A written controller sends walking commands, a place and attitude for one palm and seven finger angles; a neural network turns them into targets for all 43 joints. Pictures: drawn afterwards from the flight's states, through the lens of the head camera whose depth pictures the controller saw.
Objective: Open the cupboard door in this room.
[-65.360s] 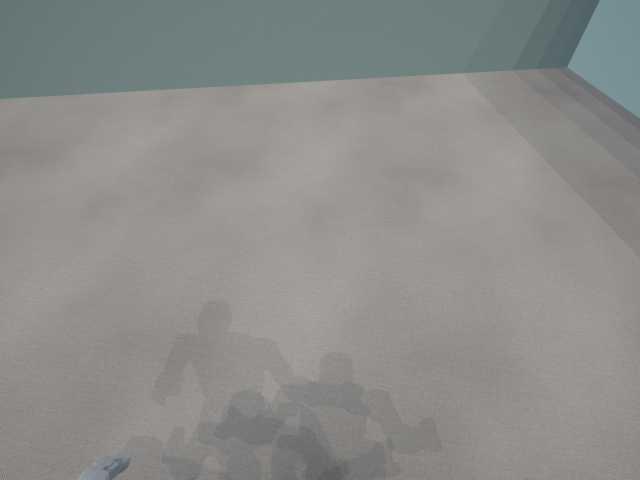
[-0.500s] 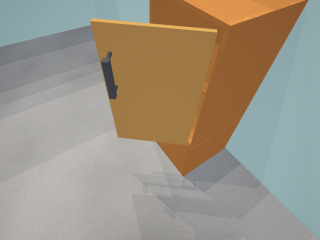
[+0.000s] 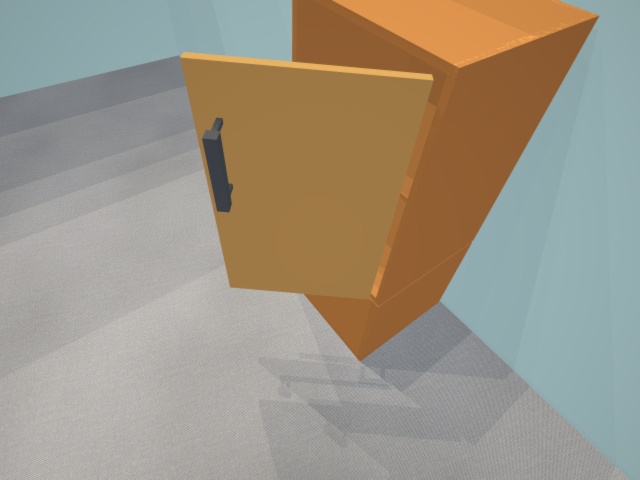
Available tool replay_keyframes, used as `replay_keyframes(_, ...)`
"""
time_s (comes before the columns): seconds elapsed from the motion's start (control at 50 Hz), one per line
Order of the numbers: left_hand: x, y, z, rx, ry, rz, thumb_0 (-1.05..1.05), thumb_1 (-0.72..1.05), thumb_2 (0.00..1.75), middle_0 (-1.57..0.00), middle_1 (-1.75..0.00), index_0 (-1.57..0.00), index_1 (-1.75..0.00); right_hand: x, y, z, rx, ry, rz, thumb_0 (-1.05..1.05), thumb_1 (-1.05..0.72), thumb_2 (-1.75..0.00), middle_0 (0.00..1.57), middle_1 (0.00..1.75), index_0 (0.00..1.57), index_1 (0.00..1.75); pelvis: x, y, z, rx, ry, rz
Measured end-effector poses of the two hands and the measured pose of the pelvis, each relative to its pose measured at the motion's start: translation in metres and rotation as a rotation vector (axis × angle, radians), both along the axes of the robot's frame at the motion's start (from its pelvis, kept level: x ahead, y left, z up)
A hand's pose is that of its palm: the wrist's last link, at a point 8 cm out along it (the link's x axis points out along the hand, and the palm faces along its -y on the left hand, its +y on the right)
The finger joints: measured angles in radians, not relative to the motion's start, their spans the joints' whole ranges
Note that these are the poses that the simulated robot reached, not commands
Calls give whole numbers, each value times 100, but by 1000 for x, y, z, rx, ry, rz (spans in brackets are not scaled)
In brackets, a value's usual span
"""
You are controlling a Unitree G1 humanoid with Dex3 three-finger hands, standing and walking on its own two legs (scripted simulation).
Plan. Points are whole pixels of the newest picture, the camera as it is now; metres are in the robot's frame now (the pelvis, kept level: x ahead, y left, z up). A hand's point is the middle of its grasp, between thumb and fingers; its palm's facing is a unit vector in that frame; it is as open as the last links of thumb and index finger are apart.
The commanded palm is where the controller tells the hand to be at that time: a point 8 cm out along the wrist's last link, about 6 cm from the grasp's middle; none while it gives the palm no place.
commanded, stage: look again from close up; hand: left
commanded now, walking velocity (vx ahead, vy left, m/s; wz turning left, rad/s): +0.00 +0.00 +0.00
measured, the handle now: (221, 166) +0.58 +0.21 +0.04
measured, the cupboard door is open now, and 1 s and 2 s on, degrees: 49 49 49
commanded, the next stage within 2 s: shuffle to correct the standing spot in 0.48 s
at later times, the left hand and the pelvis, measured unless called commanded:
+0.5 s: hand out of the picture +0.04 +0.21 -0.16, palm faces +0.01 -0.96 -0.28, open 7.4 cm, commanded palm none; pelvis -0.04 -0.01 +0.00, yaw +0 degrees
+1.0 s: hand out of the picture -0.09 +0.18 -0.18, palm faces +0.03 -0.99 -0.12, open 7.4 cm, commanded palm none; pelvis -0.04 +0.02 +0.00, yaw -1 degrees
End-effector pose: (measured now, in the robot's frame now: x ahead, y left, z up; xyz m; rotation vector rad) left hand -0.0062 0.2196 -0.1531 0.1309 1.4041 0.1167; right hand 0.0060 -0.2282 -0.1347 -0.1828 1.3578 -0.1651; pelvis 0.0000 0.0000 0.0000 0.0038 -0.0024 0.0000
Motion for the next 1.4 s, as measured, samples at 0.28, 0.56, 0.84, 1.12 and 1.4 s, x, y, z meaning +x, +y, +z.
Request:
replay_keyframes(0.28,62,43,22,145,-268,-40,0,91,90,-20,-30,-20,-30,44,-45,9,-90,-221,15,1,-91,-90,20,30,20,29,-14,-5,-8,-10,-47,-2)
replay_keyframes(0.56,13,31,24,114,-230,-46,0,90,90,-20,-30,-20,-30,18,-45,15,-57,-214,61,0,-91,-90,20,30,20,29,-47,-11,0,-5,-62,2)
replay_keyframes(0.84,-90,3,-1,2,28,62,0,90,90,-20,-30,-20,-30,-84,-9,-2,-10,62,-18,1,-91,-90,20,30,20,29,-51,2,-3,-23,-50,7)
replay_keyframes(1.12,-25,9,11,-15,-24,-7,1,92,90,-20,-30,-20,-30,-121,50,-3,72,139,-146,0,-91,-90,20,30,20,29,-27,20,5,-12,-34,-33)
replay_keyframes(1.4,33,4,7,17,-123,53,1,92,90,-20,-30,-20,-30,-22,24,-14,64,64,-93,1,-91,-90,20,30,20,29,22,12,-3,-45,-37,-6)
